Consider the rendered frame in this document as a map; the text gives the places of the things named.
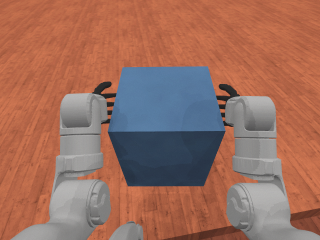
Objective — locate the left robot forearm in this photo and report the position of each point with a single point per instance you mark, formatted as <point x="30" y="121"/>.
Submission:
<point x="81" y="115"/>

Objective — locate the right robot forearm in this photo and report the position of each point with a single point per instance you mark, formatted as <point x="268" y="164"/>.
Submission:
<point x="255" y="131"/>

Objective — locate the robot right upper arm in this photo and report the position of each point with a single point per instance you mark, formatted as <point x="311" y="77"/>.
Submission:
<point x="262" y="212"/>

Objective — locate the robot right hand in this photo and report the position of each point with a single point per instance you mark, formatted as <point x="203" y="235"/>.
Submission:
<point x="232" y="92"/>

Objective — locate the robot left upper arm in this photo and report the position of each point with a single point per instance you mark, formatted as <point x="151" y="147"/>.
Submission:
<point x="76" y="209"/>

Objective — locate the robot left hand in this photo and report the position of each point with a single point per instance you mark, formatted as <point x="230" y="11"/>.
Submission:
<point x="98" y="91"/>

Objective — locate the carton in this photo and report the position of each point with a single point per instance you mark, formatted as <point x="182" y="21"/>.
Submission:
<point x="166" y="126"/>

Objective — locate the left robot thigh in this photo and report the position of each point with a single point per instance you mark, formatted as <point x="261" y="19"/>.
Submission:
<point x="129" y="231"/>

